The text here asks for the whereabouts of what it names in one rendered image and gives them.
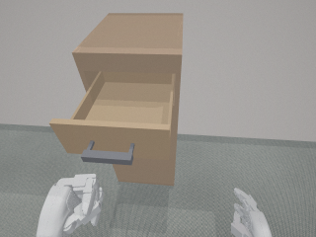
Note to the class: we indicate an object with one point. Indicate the cabinet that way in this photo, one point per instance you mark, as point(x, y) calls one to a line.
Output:
point(137, 43)

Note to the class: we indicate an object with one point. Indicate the drawer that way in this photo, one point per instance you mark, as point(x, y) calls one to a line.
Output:
point(121, 108)

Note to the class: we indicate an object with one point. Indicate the right robot hand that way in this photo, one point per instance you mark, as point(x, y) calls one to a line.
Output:
point(254, 222)

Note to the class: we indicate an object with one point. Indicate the left robot hand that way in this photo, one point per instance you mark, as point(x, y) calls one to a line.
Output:
point(81, 194)

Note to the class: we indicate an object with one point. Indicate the handle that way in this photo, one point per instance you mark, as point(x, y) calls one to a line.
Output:
point(107, 157)

